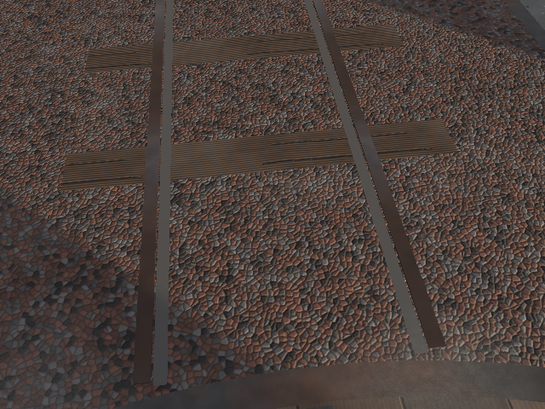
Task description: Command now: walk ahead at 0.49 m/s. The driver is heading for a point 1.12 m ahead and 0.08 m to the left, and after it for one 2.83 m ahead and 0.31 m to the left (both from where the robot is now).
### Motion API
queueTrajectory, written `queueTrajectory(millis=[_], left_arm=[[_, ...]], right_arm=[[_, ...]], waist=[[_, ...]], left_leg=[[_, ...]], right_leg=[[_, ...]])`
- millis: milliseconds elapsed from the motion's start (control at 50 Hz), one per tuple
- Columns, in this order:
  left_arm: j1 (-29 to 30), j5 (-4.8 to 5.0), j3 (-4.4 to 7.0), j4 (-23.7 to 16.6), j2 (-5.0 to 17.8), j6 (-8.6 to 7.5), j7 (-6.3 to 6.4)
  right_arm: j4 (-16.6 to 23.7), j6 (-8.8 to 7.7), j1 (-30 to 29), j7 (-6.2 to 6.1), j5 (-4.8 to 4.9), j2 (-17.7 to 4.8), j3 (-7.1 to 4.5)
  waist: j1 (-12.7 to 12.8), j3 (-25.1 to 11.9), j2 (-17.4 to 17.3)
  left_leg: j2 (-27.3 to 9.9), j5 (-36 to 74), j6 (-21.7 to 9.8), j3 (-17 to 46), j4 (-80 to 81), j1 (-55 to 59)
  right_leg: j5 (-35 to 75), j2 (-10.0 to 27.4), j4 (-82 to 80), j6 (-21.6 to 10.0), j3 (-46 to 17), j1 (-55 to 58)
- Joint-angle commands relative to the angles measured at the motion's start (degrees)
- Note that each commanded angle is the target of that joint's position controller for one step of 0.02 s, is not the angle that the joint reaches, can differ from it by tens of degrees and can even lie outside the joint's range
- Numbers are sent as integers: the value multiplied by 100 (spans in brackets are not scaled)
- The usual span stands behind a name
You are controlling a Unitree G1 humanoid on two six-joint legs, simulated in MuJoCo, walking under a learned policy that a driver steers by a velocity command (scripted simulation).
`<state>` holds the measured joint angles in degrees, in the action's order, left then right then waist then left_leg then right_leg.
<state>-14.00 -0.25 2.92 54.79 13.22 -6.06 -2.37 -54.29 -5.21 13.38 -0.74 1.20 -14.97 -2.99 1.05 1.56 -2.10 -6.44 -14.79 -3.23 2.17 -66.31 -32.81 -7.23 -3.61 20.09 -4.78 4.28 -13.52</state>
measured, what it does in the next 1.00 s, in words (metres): walks ahead: left foot, then right foot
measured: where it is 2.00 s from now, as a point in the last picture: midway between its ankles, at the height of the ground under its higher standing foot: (278, 226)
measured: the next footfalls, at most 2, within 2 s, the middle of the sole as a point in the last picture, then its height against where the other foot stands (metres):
left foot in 0.36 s outside the picture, level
right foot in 0.94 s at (323, 327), level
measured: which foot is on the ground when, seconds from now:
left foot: up 0.00-0.34, down 0.36-0.96, up 0.98-1.00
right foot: down 0.00-0.36, up 0.38-0.92, down 0.94-1.00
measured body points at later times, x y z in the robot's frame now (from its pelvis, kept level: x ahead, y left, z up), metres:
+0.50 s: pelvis +0.28 +0.08 -0.01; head +0.31 +0.09 +0.44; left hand +0.32 +0.34 -0.15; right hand +0.40 -0.19 -0.13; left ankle +0.34 +0.16 -0.74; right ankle +0.18 -0.07 -0.64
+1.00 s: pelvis +0.57 +0.02 -0.02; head +0.60 +0.01 +0.43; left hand +0.75 +0.27 -0.12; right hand +0.54 -0.24 -0.17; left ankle +0.38 +0.16 -0.67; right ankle +0.67 -0.07 -0.74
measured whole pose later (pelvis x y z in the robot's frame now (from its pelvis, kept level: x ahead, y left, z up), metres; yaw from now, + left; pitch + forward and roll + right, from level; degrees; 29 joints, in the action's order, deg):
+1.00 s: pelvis +0.57 +0.02 -0.02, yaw +0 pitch +2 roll +1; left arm -2.5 0.5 3.3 49.1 13.8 -6.0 -2.0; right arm -58.6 -4.4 20.9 -0.1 1.2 -14.4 -2.9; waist -2.1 2.2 -0.6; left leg 0.0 -27.2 -1.5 1.9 -55.3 -9.5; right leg -7.6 -0.3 32.6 -3.9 3.5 -27.4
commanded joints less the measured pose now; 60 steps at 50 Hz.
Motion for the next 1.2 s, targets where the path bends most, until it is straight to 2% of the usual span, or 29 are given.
queueTrajectory(millis=[20,60,140,260,320,340,360,380,400,420,440,460,500,540,600,720,820,880,900,920,940,960,980,1000,1020,1040,1060,1100,1200], left_arm=[[122,-21,113,-244,700,-119,82],[-146,-5,124,-167,774,-87,165],[-531,60,124,-69,857,-32,249],[-1066,118,174,196,942,102,285],[-914,133,232,187,1066,179,304],[-767,131,230,151,1077,208,302],[-715,97,171,103,924,228,299],[-808,-27,62,-66,698,211,300],[-1490,55,-135,-37,-59,64,225],[-1049,210,12,-12,634,-68,214],[-496,304,82,-191,897,-142,206],[-240,267,87,-236,869,-146,253],[-239,145,143,-243,712,-30,287],[-377,143,133,-212,489,97,293],[154,80,159,-409,508,167,313],[1326,90,92,-751,342,108,217],[2035,147,42,-1046,376,44,57],[1776,156,104,-1063,576,-6,-17],[1364,141,182,-954,726,-15,-11],[444,130,315,-670,943,-10,21],[-679,64,444,-411,1344,-1,78],[-1201,30,539,-254,1789,27,71],[-1154,67,375,-276,1265,34,70],[-611,93,291,-362,1015,18,87],[-97,70,228,-490,846,8,91],[217,16,181,-519,687,-10,66],[345,-38,137,-508,554,-38,49],[272,-20,138,-412,558,-63,35],[-204,9,195,-200,844,-35,205]], right_arm=[[204,86,330,-52,-56,-284,-110],[360,68,-157,-40,-100,-303,-133],[579,6,-971,45,-76,-188,-92],[932,-63,-1859,242,1,-204,-17],[934,-122,-1543,307,17,-420,-81],[789,-135,-1008,296,8,-580,-172],[461,-137,32,256,-4,-879,-329],[254,-118,1135,192,-81,-1390,-456],[138,-102,1329,251,-107,-1595,-474],[200,-120,1131,258,-61,-1013,-317],[315,-136,613,238,-49,-764,-241],[423,-138,125,243,-79,-647,-186],[421,-156,-192,274,-180,-386,-108],[307,-175,-59,272,-158,-406,-115],[177,-168,214,170,-142,-629,-167],[-7,-86,714,55,-78,-684,-150],[-257,32,1145,24,-35,-745,-191],[-263,105,989,-12,-19,-867,-250],[-233,133,882,-16,-19,-890,-258],[-205,163,785,-12,-31,-820,-225],[-73,162,772,-11,-103,-661,-140],[-46,35,1514,67,-108,137,92],[-119,-121,1249,101,6,-282,7],[83,-211,669,117,147,-698,-107],[171,-234,311,80,150,-723,-110],[186,-203,143,37,54,-666,-147],[161,-121,269,15,9,-577,-177],[108,27,464,0,-2,-319,-161],[409,99,-424,-10,-95,-326,-194]], waist=[[-277,19,525],[-152,103,460],[97,190,482],[340,421,492],[52,193,668],[-272,-141,701],[-712,-783,598],[-989,-1740,-238],[-558,-2380,-1733],[-738,-2012,-1025],[-660,-1257,-709],[-457,-874,-147],[-124,-515,-150],[-4,-392,-193],[-57,-100,-46],[-387,169,-103],[-561,411,-127],[-279,193,-275],[-35,-107,-350],[412,-623,-328],[797,-1448,130],[456,-2305,1641],[602,-2401,1451],[526,-1492,1205],[342,-985,700],[161,-600,430],[-56,-502,544],[-206,-391,621],[-79,-10,474]], left_leg=[[-338,675,119,168,514,-408],[-340,1294,202,158,1195,-813],[-114,2200,236,-53,2554,-697],[73,1712,124,-130,3486,-814],[297,1051,-96,-305,3730,-40],[509,993,-214,-494,3838,778],[559,1092,-403,-495,3778,2223],[-673,1128,-815,975,3695,4064],[-1695,-78,-1662,3714,4578,5685],[-1510,-557,-1408,3744,4890,5433],[-1338,-172,-1137,2841,4950,4682],[-1142,522,-1016,2183,5084,3830],[-801,1163,-926,1425,5426,2787],[-679,1465,-995,1055,5686,2475],[-658,1890,-1037,712,5901,2479],[-394,1784,-780,114,6041,2686],[-760,1880,-762,150,5706,3613],[-902,3016,-621,135,5178,3932],[-792,4056,-544,9,4681,3941],[-531,4590,-398,-176,3657,3602],[-208,3349,-202,-392,1979,2398],[896,-314,204,-359,-246,0],[853,-1733,98,511,-1035,-699],[523,-1392,-14,457,-1210,-1135],[193,-829,-44,280,-946,-967],[1,-476,-27,202,-566,-703],[-166,-247,-35,249,-291,-309],[-239,-92,10,200,66,-7],[-290,1183,254,115,1461,-779]], right_leg=[[259,1555,-1470,-953,-1350,-72],[398,1566,-1505,-914,-1274,207],[493,1431,-1505,-710,-914,512],[598,1791,-1072,-654,-887,1545],[1659,1910,-529,-514,-895,1780],[2685,1748,105,-408,-727,1712],[3086,1414,1310,-238,-476,1252],[1346,992,3326,-1,-156,-57],[-2421,-46,5007,285,-532,-2228],[-2496,276,5640,163,-1188,-2873],[-1943,566,5641,61,-1051,-3155],[-1382,879,5385,74,-894,-2880],[-847,1194,4843,110,-893,-2288],[-713,1250,4520,166,-821,-2117],[-72,1295,3767,335,-759,-2648],[1396,1021,1825,390,-463,-2556],[1036,883,1112,244,-444,-2770],[417,681,901,23,-317,-2135],[292,449,856,-78,-109,-1455],[420,298,793,-247,-13,-172],[540,1135,998,-595,-954,1693],[-615,2539,435,-1548,-3757,3802],[-1099,2595,-221,-1478,-4625,3811],[-952,2405,-298,-1174,-3736,3064],[-422,2195,-432,-1011,-2977,2132],[77,1985,-615,-922,-2461,1316],[308,1805,-784,-838,-2097,834],[440,1666,-1079,-876,-1740,399],[817,1598,-1397,-852,-1243,508]])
